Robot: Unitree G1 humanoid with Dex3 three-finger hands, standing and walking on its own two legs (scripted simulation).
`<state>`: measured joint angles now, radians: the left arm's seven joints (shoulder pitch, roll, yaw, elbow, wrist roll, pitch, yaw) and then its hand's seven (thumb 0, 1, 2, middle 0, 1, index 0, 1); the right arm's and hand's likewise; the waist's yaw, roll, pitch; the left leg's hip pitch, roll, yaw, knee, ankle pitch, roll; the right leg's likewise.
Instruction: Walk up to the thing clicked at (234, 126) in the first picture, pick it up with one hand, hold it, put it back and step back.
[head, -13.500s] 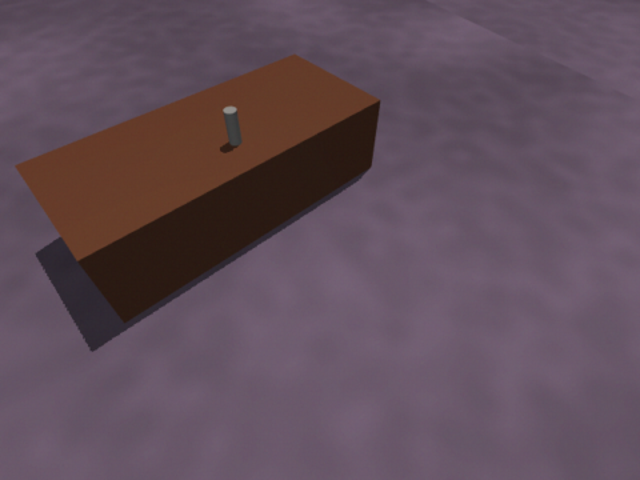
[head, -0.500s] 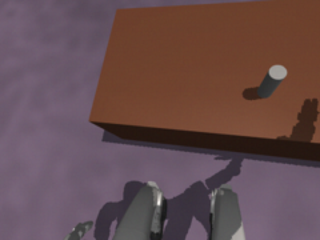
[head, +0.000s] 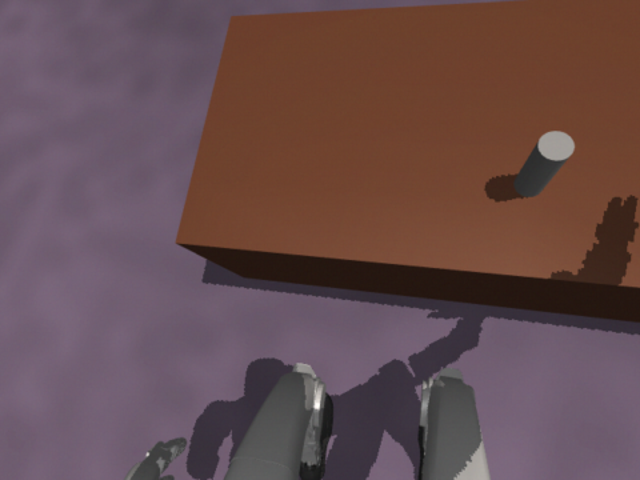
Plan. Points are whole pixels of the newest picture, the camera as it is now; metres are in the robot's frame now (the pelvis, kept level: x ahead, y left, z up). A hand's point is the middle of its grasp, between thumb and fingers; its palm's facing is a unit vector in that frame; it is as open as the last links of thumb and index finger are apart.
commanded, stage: go down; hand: right
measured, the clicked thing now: (540, 167) +0.56 -0.26 -0.22
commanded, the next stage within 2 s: none
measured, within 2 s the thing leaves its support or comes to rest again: neither
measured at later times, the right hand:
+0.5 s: hand out of the picture +0.46 -0.44 +0.08, palm faces +0.36 +0.93 -0.02, open 17.7 cm
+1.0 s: hand out of the picture +0.46 -0.44 +0.08, palm faces +0.36 +0.93 -0.01, open 17.7 cm
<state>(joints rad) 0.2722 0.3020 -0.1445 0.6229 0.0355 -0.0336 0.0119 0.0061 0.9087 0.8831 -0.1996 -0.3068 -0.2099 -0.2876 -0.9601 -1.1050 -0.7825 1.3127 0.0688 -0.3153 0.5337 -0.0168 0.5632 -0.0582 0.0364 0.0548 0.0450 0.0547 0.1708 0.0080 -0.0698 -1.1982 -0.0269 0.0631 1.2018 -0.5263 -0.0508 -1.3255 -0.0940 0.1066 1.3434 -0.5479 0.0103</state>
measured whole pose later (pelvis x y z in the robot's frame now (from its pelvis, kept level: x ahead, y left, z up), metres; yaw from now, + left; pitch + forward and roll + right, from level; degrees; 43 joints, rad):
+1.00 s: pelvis +0.00 +0.00 +0.00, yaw +0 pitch +30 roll +9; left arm 0.28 0.30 -0.15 0.62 0.04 -0.03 0.01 0.01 0.91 0.88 -0.20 -0.31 -0.21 -0.29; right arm -0.96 -1.09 -0.78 1.31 0.07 -0.33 0.53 -0.02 0.61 -0.07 0.02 0.06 0.03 0.06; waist 0.17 0.01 -0.07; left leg -1.21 -0.03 0.06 1.21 -0.53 -0.05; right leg -1.34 -0.09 0.11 1.35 -0.55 0.01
